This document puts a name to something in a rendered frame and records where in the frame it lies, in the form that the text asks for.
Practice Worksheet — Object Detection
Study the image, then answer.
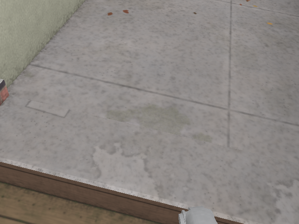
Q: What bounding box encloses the right robot thigh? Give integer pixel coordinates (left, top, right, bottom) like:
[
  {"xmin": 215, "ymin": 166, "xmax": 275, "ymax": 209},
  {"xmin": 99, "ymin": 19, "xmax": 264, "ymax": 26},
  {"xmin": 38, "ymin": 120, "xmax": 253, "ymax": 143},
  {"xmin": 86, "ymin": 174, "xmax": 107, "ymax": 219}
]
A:
[{"xmin": 178, "ymin": 205, "xmax": 218, "ymax": 224}]

